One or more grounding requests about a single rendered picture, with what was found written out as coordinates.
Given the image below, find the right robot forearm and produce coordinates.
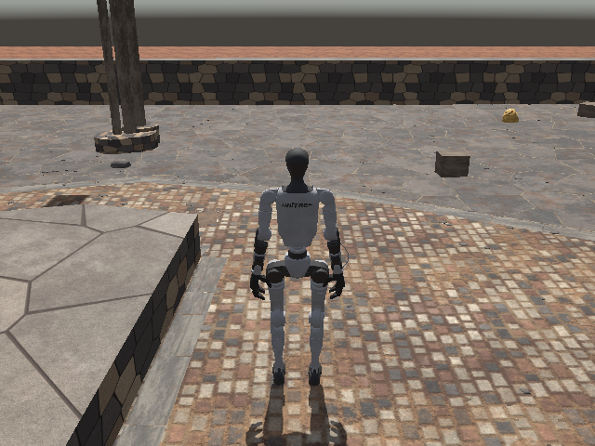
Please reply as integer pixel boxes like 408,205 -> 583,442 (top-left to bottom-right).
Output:
327,227 -> 344,274

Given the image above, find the right robot hand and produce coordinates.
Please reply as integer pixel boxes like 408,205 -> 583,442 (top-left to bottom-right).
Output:
323,272 -> 345,299

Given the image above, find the robot right thigh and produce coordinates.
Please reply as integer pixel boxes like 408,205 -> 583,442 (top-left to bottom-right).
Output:
309,260 -> 329,328

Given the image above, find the left robot hand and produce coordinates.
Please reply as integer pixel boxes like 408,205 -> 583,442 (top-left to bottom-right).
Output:
250,273 -> 271,300

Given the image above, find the right robot upper arm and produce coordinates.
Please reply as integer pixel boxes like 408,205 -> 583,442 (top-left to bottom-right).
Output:
317,188 -> 337,241

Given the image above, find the left robot upper arm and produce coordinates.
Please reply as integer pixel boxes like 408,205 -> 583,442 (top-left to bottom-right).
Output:
258,188 -> 278,241

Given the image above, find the robot left thigh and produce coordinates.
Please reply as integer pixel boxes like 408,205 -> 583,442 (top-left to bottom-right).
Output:
266,259 -> 286,328

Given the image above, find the robot thigh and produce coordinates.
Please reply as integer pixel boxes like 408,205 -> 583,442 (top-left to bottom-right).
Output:
309,260 -> 329,328
266,259 -> 286,328

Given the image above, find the left robot forearm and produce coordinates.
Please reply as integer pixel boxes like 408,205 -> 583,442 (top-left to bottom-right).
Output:
251,228 -> 268,275

